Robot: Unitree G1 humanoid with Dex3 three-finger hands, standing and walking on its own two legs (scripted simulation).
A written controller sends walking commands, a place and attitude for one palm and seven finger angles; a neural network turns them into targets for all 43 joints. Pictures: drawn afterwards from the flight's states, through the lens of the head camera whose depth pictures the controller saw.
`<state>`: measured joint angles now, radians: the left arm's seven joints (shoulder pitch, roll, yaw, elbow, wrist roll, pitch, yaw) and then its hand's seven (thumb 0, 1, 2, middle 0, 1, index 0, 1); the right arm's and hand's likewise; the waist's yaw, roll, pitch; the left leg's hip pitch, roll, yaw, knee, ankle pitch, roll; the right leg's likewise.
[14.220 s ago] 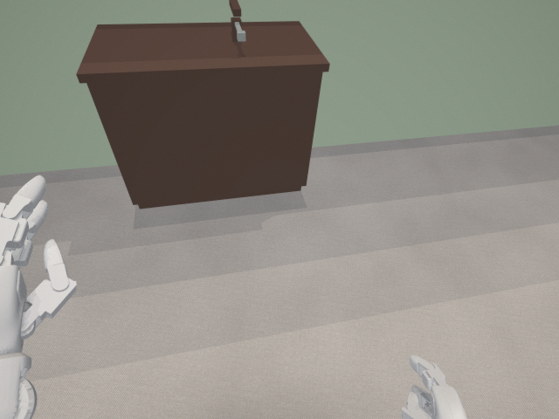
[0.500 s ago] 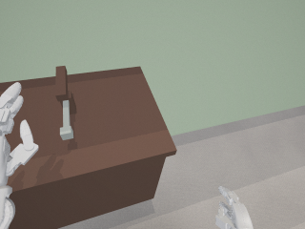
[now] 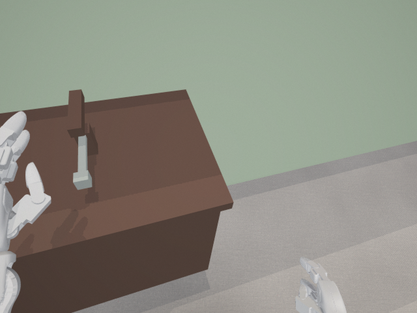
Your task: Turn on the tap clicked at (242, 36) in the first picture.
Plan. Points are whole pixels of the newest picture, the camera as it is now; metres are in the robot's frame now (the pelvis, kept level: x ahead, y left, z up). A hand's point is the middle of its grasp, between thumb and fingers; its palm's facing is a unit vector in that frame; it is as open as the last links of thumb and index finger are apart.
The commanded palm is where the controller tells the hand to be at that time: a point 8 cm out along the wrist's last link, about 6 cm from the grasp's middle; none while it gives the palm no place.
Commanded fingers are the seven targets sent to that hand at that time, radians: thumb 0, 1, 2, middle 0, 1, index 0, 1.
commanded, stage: shuffle to correct the standing spot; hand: left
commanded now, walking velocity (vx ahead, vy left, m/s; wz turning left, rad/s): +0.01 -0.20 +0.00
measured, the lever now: (82, 180) +0.34 +0.30 +0.02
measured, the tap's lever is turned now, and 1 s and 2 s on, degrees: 0 0 0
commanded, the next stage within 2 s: come to a stop and stand still in 0.04 s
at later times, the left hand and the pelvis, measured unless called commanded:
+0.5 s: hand (77, 206) +0.22 +0.21 +0.15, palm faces +0.39 -0.83 -0.41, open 7.4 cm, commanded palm +0.16 +0.25 +0.17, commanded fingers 0.00 0.90 0.90 -0.20 -0.30 -0.20 -0.30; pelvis +0.01 -0.03 +0.00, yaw +1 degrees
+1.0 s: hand (40, 198) +0.22 +0.26 +0.16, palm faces +0.42 -0.84 -0.34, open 7.4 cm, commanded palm +0.17 +0.29 +0.17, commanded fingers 0.00 0.90 0.90 -0.20 -0.30 -0.20 -0.30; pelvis +0.01 +0.01 +0.00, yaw +1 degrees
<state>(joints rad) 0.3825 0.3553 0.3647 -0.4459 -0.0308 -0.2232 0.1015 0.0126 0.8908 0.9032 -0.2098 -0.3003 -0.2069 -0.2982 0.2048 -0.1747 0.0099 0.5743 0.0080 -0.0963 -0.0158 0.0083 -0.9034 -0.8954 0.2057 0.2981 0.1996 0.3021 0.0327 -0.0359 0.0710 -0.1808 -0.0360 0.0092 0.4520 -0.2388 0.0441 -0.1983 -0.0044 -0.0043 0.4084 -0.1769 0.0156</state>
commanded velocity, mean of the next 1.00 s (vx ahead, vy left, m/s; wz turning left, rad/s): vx -0.01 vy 0.02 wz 0.00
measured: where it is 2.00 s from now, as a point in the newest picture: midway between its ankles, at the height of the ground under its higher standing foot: outside the picture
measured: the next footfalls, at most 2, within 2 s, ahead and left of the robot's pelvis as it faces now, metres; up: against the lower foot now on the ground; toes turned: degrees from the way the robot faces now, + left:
none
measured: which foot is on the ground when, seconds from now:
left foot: down 0.00-1.00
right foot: down 0.00-1.00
